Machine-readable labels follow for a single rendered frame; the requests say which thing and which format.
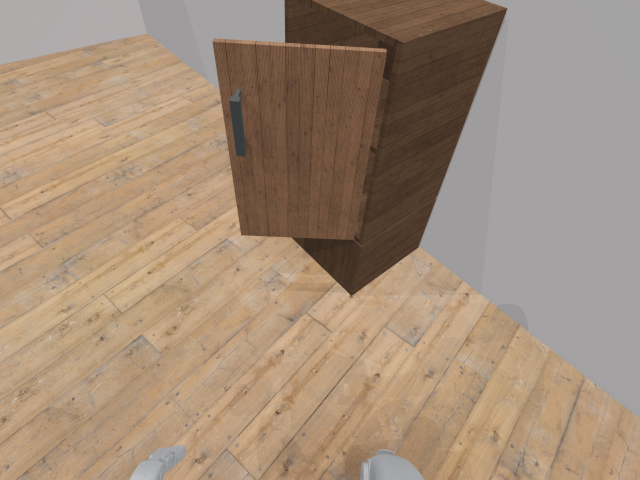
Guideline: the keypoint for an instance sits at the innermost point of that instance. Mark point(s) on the cupboard door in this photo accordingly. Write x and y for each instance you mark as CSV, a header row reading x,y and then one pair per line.
x,y
308,114

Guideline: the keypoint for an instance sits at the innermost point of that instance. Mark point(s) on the handle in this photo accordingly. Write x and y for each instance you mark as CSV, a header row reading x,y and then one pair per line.
x,y
237,123

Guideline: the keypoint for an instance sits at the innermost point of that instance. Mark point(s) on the left robot hand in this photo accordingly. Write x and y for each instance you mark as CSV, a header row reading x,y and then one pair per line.
x,y
159,463

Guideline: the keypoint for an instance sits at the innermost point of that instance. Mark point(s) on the robot right thigh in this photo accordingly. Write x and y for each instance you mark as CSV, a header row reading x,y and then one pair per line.
x,y
388,467

